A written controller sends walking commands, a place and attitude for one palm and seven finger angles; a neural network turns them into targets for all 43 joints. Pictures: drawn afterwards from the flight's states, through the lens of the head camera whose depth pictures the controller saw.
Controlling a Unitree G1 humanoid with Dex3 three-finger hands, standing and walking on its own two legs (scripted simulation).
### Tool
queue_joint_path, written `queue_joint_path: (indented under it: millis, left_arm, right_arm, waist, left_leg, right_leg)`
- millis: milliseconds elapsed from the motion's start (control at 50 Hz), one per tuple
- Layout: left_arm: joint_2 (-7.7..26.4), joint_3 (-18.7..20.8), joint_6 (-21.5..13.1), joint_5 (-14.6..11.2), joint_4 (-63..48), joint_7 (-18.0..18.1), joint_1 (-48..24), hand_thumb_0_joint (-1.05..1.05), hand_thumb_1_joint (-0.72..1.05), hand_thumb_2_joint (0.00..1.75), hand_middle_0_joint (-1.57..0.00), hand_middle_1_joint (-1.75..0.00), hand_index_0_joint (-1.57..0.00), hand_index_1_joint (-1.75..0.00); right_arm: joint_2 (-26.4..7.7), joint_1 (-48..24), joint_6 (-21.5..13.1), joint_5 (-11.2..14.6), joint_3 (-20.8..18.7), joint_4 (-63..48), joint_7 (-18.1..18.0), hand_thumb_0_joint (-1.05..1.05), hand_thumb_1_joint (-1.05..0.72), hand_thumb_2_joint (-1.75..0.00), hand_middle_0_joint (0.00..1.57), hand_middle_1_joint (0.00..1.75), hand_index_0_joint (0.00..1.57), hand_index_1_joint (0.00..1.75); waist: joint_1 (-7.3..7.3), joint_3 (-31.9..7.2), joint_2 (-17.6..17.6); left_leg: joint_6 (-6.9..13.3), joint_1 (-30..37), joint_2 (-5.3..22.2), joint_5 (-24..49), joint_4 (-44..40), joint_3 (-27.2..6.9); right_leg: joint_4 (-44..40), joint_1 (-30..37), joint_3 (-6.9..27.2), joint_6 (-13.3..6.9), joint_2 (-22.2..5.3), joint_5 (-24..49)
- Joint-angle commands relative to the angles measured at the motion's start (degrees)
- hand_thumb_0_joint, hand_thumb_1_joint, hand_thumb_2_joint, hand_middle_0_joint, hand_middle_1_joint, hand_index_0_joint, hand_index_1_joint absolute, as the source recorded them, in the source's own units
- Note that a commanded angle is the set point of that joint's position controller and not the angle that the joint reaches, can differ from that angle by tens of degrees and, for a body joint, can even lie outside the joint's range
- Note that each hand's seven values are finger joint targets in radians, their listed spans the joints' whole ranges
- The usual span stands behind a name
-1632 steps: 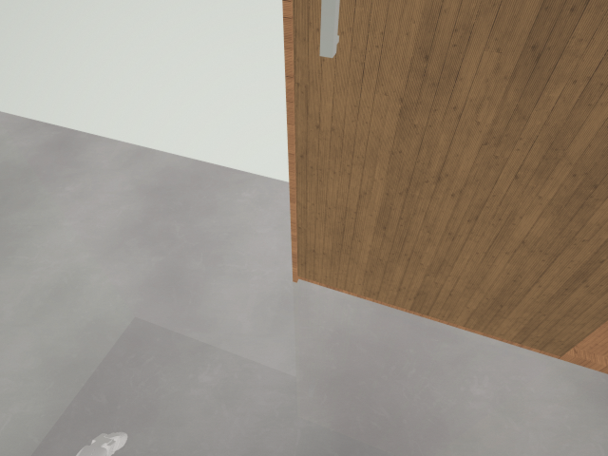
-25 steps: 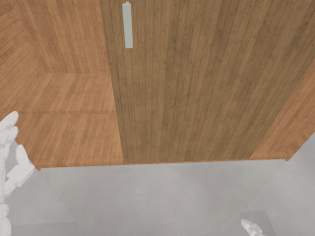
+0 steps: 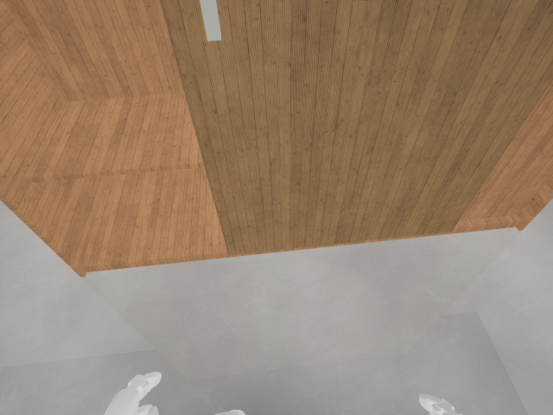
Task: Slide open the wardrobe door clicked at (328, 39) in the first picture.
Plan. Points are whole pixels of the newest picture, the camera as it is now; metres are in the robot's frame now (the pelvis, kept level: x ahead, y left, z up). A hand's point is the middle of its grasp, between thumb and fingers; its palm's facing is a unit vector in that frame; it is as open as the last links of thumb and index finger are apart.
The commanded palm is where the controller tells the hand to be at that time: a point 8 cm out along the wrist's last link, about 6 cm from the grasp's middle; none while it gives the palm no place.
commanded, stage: let the arm hang, fingers relaxed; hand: left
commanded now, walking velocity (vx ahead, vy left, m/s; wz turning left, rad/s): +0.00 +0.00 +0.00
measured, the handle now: out of the picture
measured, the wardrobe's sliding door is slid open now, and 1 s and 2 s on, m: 0.59 0.59 0.59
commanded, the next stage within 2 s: look to check the result in 0.84 s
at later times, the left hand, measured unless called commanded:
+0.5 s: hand out of the picture +0.01 +0.25 -0.14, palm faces -0.02 -0.94 -0.33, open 7.3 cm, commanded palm none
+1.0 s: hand out of the picture +0.09 +0.23 -0.14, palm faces -0.07 -0.95 -0.29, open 7.3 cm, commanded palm none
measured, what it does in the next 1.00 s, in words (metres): stands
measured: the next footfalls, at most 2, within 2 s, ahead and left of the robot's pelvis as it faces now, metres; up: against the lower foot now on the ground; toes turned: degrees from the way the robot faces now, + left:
none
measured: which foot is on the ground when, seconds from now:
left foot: down 0.00-1.00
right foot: down 0.00-1.00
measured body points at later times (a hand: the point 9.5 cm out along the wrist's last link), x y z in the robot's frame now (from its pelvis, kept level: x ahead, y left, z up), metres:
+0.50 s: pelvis +0.00 +0.01 +0.02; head +0.00 +0.00 +0.47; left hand +0.02 +0.30 -0.12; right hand +0.05 -0.26 -0.13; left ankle +0.06 +0.10 -0.72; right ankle -0.04 -0.11 -0.72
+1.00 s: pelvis +0.01 +0.01 +0.02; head +0.03 +0.00 +0.47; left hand +0.10 +0.28 -0.12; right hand +0.07 -0.29 -0.12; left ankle +0.06 +0.10 -0.72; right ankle -0.04 -0.11 -0.72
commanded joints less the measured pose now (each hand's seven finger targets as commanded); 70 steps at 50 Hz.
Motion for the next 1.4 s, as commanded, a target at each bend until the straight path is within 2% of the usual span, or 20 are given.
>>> queue_joint_path:
  millis: [0,40,100,120,140,180,300,360,420,520,560,640,760,900,940,1060,1160,1200,1280,1380]
  left_arm:
    - [11.3,3.9,-3.0,-0.7,1.4,1.8,-2.4,0.0,0.9,0.9,-0.2,-0.3,-0.2,-0.3]
    - [9.9,3.4,-2.6,-0.9,6.4,1.8,0.1,0.0,0.9,0.9,-0.2,-0.3,-0.2,-0.3]
    - [8.6,3.7,-2.5,-0.9,12.7,1.7,2.6,0.0,0.9,0.9,-0.2,-0.3,-0.2,-0.3]
    - [8.9,3.6,-2.6,-1.0,14.3,1.5,2.5,0.0,0.9,0.9,-0.2,-0.3,-0.2,-0.3]
    - [9.0,3.6,-2.7,-0.8,15.4,1.5,2.1,0.0,0.9,0.9,-0.2,-0.3,-0.2,-0.3]
    - [9.4,3.3,-2.9,-0.9,17.5,1.3,1.4,0.0,0.9,0.9,-0.2,-0.3,-0.2,-0.3]
    - [11.1,3.4,-3.3,-0.8,22.3,1.1,0.6,0.0,0.9,0.9,-0.2,-0.3,-0.2,-0.3]
    - [11.6,3.2,-3.4,-0.8,23.6,1.2,0.4,0.0,0.9,0.9,-0.2,-0.3,-0.2,-0.3]
    - [12.5,3.2,-3.5,-0.9,24.3,1.2,-0.4,0.0,0.9,0.9,-0.2,-0.3,-0.2,-0.3]
    - [13.5,3.2,-3.7,-0.9,24.4,1.2,-2.1,0.0,0.9,0.9,-0.2,-0.3,-0.2,-0.3]
    - [13.6,3.1,-3.7,-0.9,24.3,1.3,-2.6,0.0,0.9,0.9,-0.2,-0.3,-0.2,-0.3]
    - [14.3,3.2,-4.2,-0.9,23.7,1.3,-3.9,0.0,0.9,0.9,-0.2,-0.3,-0.2,-0.3]
    - [14.7,3.3,-4.3,-1.0,23.4,1.3,-5.6,0.0,0.9,0.9,-0.2,-0.3,-0.2,-0.3]
    - [15.0,3.5,-4.5,-1.0,23.3,1.4,-6.5,0.0,0.9,0.9,-0.2,-0.3,-0.2,-0.3]
    - [15.2,3.6,-4.6,-1.0,23.3,1.4,-6.1,0.0,0.9,0.9,-0.2,-0.3,-0.2,-0.3]
    - [15.3,3.6,-4.5,-1.1,23.6,1.5,-6.5,0.0,0.9,0.9,-0.2,-0.3,-0.2,-0.3]
    - [15.5,3.4,-4.4,-1.1,24.0,1.5,-6.7,0.0,0.9,0.9,-0.2,-0.3,-0.2,-0.3]
    - [15.7,3.4,-4.4,-1.2,24.0,1.5,-6.6,0.0,0.9,0.9,-0.2,-0.3,-0.2,-0.3]
    - [16.0,3.3,-4.4,-1.1,24.1,1.6,-6.9,0.0,0.9,0.9,-0.2,-0.3,-0.2,-0.3]
    - [16.2,3.4,-4.5,-1.1,24.1,1.6,-6.9,0.0,0.9,0.9,-0.2,-0.3,-0.2,-0.3]
  right_arm:
    - [-7.4,-0.4,-0.3,-0.8,-2.6,-1.1,-0.9,0.0,-0.9,-0.9,0.2,0.3,0.2,0.3]
    - [-7.6,-0.2,-0.1,-0.5,-2.3,1.2,-1.2,0.0,-0.9,-0.9,0.2,0.3,0.2,0.3]
    - [-6.8,0.0,0.4,-0.5,-2.6,4.1,-1.7,0.0,-0.9,-0.9,0.2,0.3,0.2,0.3]
    - [-6.9,0.2,0.5,-0.4,-2.7,5.1,-1.8,0.0,-0.9,-0.9,0.2,0.3,0.2,0.3]
    - [-7.2,0.7,0.7,-0.2,-2.9,5.5,-1.9,0.0,-0.9,-0.9,0.2,0.3,0.2,0.3]
    - [-8.0,1.6,0.7,-0.1,-3.2,7.2,-2.0,0.0,-0.9,-0.9,0.2,0.3,0.2,0.3]
    - [-10.7,1.3,0.0,0.1,-3.6,10.4,-2.1,0.0,-0.9,-0.9,0.2,0.3,0.2,0.3]
    - [-11.0,0.7,-0.1,0.1,-3.5,11.7,-2.0,0.0,-0.9,-0.9,0.2,0.3,0.2,0.3]
    - [-11.9,-0.4,-0.4,0.1,-3.5,12.5,-1.9,0.0,-0.9,-0.9,0.2,0.3,0.2,0.3]
    - [-12.2,-1.8,-0.8,0.1,-3.3,13.4,-1.7,0.0,-0.9,-0.9,0.2,0.3,0.2,0.3]
    - [-11.9,-2.4,-0.8,0.0,-3.2,13.6,-1.6,0.0,-0.9,-0.9,0.2,0.3,0.2,0.3]
    - [-12.3,-3.0,-1.2,0.2,-2.9,14.0,-1.5,0.0,-0.9,-0.9,0.2,0.3,0.2,0.3]
    - [-13.0,-4.4,-1.4,0.1,-2.9,14.4,-1.4,0.0,-0.9,-0.9,0.2,0.3,0.2,0.3]
    - [-13.4,-4.9,-1.5,0.3,-2.8,14.5,-1.6,0.0,-0.9,-0.9,0.2,0.3,0.2,0.3]
    - [-13.8,-4.7,-1.6,0.3,-2.8,14.4,-1.6,0.0,-0.9,-0.9,0.2,0.3,0.2,0.3]
    - [-14.1,-5.1,-1.5,0.4,-2.8,14.5,-1.8,0.0,-0.9,-0.9,0.2,0.3,0.2,0.3]
    - [-14.4,-5.6,-1.3,0.4,-2.8,14.5,-1.8,0.0,-0.9,-0.9,0.2,0.3,0.2,0.3]
    - [-14.6,-5.7,-1.4,0.4,-2.7,14.6,-1.8,0.0,-0.9,-0.9,0.2,0.3,0.2,0.3]
    - [-14.8,-5.9,-1.3,0.5,-2.8,14.5,-1.8,0.0,-0.9,-0.9,0.2,0.3,0.2,0.3]
    - [-15.0,-6.2,-1.4,0.4,-2.7,14.3,-1.8,0.0,-0.9,-0.9,0.2,0.3,0.2,0.3]
  waist:
    - [0.19,-7.1,-1.2]
    - [0.96,-6.2,6.3]
    - [1.4,-4.6,9.5]
    - [1.27,-4.2,9.1]
    - [1.01,-3.4,5.6]
    - [0.59,-2.8,2.6]
    - [0.78,-0.9,-1.9]
    - [0.93,0.0,-1.4]
    - [1.27,0.0,-3.1]
    - [1.38,-0.4,-2.4]
    - [1.43,-0.2,-3.2]
    - [1.45,-2.1,-3.7]
    - [1.29,-2.4,-0.9]
    - [1.12,-3.5,-1.9]
    - [1.21,-5.1,-2.4]
    - [1.05,-5.2,-1.5]
    - [1.02,-3.9,-2.5]
    - [1.07,-4.6,-1.6]
    - [0.97,-4.6,-3.2]
    - [1.07,-4.8,-2.4]
  left_leg:
    - [-0.2,11.1,4.6,14.6,-4.2,-5.9]
    - [1.4,11.3,7.0,13.9,-7.5,-9.4]
    - [1.3,9.1,6.8,3.2,-10.6,-9.9]
    - [1.1,9.1,6.6,1.2,-11.2,-10.0]
    - [1.0,9.9,6.9,-0.2,-11.5,-10.0]
    - [0.7,10.8,6.7,-2.4,-12.2,-9.6]
    - [1.0,12.5,7.3,-3.0,-15.6,-10.1]
    - [1.1,13.0,7.5,-2.9,-17.0,-10.0]
    - [1.1,13.1,7.7,-1.9,-18.3,-10.4]
    - [1.0,14.4,7.8,2.1,-18.9,-9.8]
    - [1.0,14.6,7.7,3.4,-18.8,-9.3]
    - [0.9,16.3,7.7,10.1,-17.6,-8.4]
    - [0.5,16.8,7.8,11.0,-17.9,-8.4]
    - [0.4,18.0,8.0,13.9,-17.4,-8.0]
    - [0.5,19.0,8.1,15.6,-16.7,-8.0]
    - [0.4,19.8,8.3,17.2,-16.4,-7.6]
    - [0.3,19.9,8.3,15.9,-16.9,-7.7]
    - [0.4,20.1,8.4,16.3,-17.0,-7.8]
    - [0.4,20.6,8.5,17.1,-16.8,-7.5]
    - [0.4,21.0,8.5,18.4,-16.8,-7.4]
  right_leg:
    - [-9.6,-0.4,8.2,-3.4,-8.3,22.1]
    - [-11.3,0.5,6.3,-1.0,-4.9,11.7]
    - [-15.2,2.7,6.6,-1.8,-4.5,6.4]
    - [-16.3,2.6,7.0,-2.2,-4.7,5.5]
    - [-17.6,1.8,7.0,-2.3,-4.6,4.4]
    - [-19.4,0.6,7.3,-2.7,-5.1,2.4]
    - [-20.7,0.1,6.7,-2.8,-4.7,2.0]
    - [-21.0,0.0,6.7,-2.5,-4.8,2.3]
    - [-20.9,1.1,6.5,-2.3,-4.8,3.7]
    - [-21.1,2.0,6.6,-1.8,-5.3,6.2]
    - [-21.5,2.1,6.6,-1.7,-5.5,6.9]
    - [-21.8,3.9,6.9,-1.4,-6.1,11.9]
    - [-22.2,5.0,7.1,-1.3,-6.4,12.3]
    - [-22.8,6.5,7.2,-1.2,-6.6,15.8]
    - [-22.8,7.5,7.0,-1.1,-6.7,17.9]
    - [-22.8,8.0,7.0,-1.1,-7.0,20.0]
    - [-23.5,7.3,6.8,-1.0,-6.8,18.7]
    - [-23.5,8.0,7.0,-1.1,-6.9,18.7]
    - [-23.5,8.1,6.7,-0.9,-6.9,20.4]
    - [-23.5,8.5,7.0,-0.9,-7.0,21.4]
